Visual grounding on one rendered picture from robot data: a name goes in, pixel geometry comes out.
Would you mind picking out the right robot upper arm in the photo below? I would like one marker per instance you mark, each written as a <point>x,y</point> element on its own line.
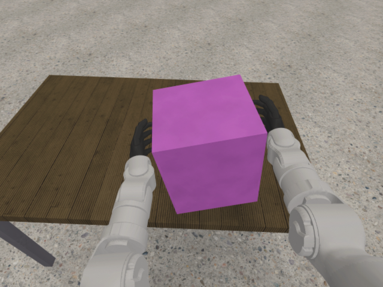
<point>331,237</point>

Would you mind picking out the robot left forearm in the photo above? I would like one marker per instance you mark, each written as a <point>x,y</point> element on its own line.
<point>127,229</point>

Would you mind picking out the robot right hand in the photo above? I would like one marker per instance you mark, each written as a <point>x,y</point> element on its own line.
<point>272,119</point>

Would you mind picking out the robot left hand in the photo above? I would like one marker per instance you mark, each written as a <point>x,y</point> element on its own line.
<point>138,143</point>

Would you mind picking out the carton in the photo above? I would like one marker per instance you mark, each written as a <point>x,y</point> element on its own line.
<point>208,142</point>

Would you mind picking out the table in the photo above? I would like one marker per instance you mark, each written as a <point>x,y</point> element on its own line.
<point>62,159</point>

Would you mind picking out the left robot upper arm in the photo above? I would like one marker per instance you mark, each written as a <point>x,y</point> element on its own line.
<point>121,269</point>

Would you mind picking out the robot right forearm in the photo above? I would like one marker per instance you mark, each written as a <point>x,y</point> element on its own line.
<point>295,174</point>

